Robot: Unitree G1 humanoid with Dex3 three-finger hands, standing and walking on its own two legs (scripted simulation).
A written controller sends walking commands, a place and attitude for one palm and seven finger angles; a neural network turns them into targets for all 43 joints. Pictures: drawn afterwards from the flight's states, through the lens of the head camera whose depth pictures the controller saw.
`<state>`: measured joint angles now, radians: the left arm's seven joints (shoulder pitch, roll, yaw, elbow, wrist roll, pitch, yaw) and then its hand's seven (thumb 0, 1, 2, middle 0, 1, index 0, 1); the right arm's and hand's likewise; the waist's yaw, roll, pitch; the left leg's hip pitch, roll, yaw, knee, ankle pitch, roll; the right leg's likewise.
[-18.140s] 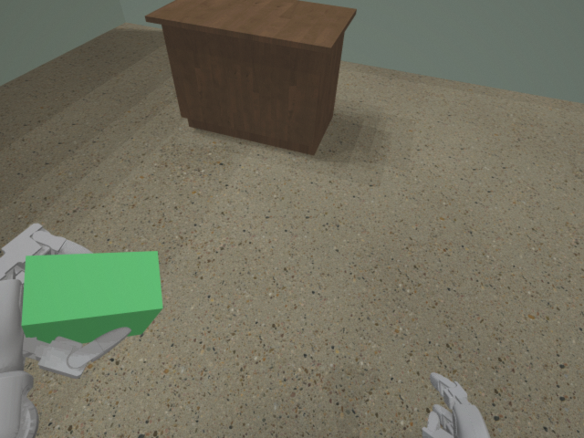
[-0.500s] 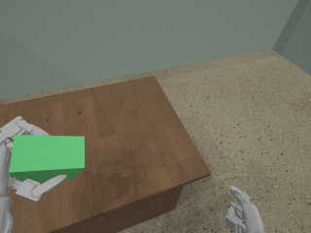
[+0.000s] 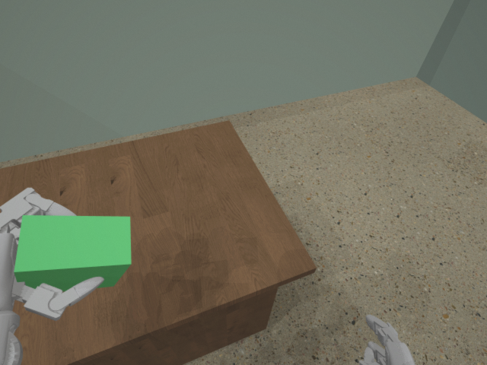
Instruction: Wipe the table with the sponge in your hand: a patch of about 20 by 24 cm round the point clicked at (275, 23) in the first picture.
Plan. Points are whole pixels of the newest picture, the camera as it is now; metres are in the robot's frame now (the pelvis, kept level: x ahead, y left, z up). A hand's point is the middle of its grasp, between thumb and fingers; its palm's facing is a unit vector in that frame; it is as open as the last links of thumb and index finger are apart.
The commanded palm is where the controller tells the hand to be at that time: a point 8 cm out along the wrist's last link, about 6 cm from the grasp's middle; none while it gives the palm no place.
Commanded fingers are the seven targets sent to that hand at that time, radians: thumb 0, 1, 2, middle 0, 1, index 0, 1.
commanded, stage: look again from close up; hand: left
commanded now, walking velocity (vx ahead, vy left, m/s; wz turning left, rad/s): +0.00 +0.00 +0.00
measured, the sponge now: (90, 255) +0.22 +0.22 +0.13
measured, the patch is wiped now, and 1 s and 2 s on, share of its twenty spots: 0.00 0.00 0.00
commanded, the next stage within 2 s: shuffle to correct the standing spot in 0.36 s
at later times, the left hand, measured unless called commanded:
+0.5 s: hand (41, 241) +0.24 +0.29 +0.13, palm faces +0.32 -0.83 -0.46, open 10.2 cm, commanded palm +0.17 +0.31 +0.17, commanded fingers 0.00 0.10 1.30 -1.20 -1.60 -1.20 -1.60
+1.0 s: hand (83, 251) +0.22 +0.21 +0.15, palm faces +0.28 -0.87 -0.41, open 10.2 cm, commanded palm +0.15 +0.26 +0.17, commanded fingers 0.00 0.10 1.30 -1.20 -1.60 -1.20 -1.60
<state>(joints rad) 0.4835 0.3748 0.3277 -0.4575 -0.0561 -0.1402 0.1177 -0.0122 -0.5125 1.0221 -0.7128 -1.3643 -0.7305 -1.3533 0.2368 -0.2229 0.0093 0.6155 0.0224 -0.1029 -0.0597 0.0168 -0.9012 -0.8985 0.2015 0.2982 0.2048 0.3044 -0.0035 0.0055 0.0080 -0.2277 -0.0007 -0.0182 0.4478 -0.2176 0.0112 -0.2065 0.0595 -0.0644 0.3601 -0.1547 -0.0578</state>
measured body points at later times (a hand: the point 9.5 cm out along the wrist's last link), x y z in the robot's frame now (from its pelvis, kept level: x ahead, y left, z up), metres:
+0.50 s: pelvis +0.02 +0.03 +0.00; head +0.07 +0.06 +0.44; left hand +0.22 +0.33 +0.15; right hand +0.19 -0.21 -0.08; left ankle +0.01 +0.11 -0.74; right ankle +0.03 -0.08 -0.74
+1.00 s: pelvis -0.02 -0.02 -0.01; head +0.03 +0.00 +0.44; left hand +0.20 +0.26 +0.18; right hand +0.16 -0.23 -0.08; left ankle +0.01 +0.11 -0.74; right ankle +0.01 -0.08 -0.74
